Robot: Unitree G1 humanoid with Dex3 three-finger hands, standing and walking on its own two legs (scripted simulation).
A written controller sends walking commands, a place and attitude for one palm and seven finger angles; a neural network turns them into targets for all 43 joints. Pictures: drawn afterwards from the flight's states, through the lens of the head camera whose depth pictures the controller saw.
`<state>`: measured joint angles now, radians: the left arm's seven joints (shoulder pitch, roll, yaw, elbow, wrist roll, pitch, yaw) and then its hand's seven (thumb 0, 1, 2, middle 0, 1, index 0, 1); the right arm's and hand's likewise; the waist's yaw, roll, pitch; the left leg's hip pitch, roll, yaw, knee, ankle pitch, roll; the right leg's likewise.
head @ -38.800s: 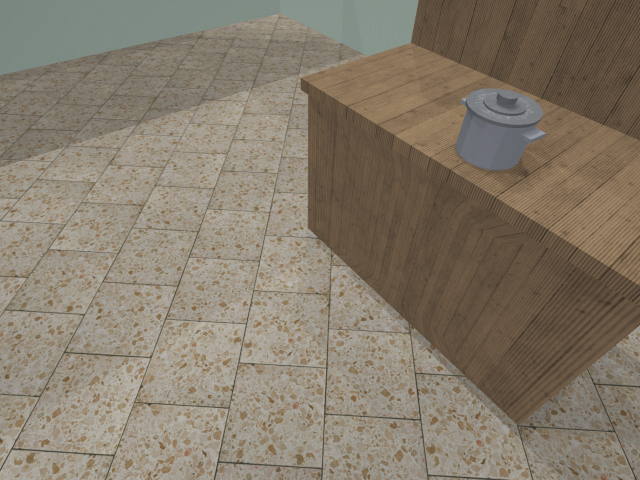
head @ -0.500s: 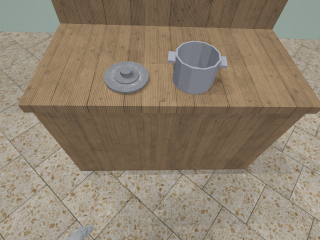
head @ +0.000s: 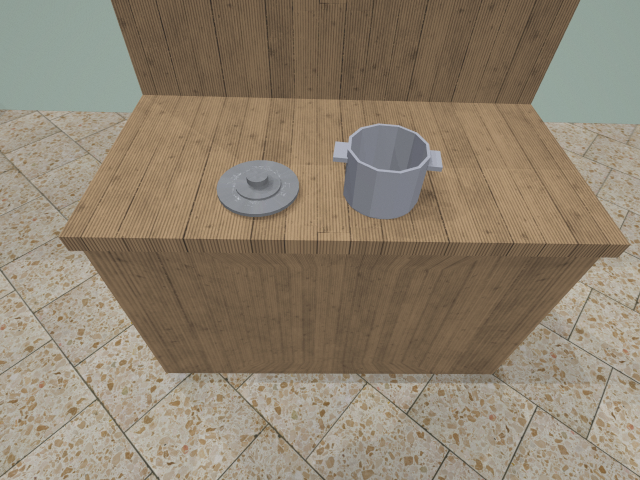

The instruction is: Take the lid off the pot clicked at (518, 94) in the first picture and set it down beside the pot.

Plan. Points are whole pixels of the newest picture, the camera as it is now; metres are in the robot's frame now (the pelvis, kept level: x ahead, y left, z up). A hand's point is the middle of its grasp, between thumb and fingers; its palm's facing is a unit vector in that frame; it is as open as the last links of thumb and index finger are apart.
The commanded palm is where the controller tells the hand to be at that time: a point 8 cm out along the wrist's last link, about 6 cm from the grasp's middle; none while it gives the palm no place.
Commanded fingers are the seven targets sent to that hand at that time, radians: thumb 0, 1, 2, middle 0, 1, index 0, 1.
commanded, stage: let the arm hang, fingers relaxed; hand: left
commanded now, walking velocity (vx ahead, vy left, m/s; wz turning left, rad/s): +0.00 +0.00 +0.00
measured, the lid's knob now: (257, 177) +0.66 +0.16 -0.03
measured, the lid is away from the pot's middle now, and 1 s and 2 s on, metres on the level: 0.26 0.26 0.26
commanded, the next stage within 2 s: look to check the result in 0.72 s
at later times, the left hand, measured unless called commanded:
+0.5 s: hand out of the picture -0.01 +0.16 -0.18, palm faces +0.05 -0.98 -0.18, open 7.3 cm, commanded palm none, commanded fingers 0.00 0.90 0.90 -0.20 -0.30 -0.20 -0.30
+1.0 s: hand out of the picture -0.01 +0.16 -0.18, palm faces +0.07 -0.98 -0.16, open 7.3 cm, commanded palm none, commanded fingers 0.00 0.90 0.90 -0.20 -0.30 -0.20 -0.30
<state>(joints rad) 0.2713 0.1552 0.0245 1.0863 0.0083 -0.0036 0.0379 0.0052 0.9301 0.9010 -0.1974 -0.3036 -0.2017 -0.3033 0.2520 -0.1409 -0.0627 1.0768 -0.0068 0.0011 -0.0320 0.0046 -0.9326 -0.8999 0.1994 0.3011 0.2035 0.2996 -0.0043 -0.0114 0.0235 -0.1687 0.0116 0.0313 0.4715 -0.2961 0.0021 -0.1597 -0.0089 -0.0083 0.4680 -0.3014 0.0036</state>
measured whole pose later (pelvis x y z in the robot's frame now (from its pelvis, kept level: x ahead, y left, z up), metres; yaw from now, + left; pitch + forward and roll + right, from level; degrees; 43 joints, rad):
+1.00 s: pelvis +0.01 +0.00 +0.00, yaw +0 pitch -1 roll +0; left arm 0.32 0.11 0.02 1.13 0.00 -0.01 0.05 0.01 0.92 0.90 -0.20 -0.30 -0.20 -0.30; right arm 0.32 -0.08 -0.05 1.14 0.00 -0.01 -0.05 0.01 -0.91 -0.90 0.20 0.30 0.20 0.30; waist -0.01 -0.01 0.02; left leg -0.15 0.01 0.03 0.46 -0.30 0.00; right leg -0.14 -0.01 -0.01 0.46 -0.31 0.00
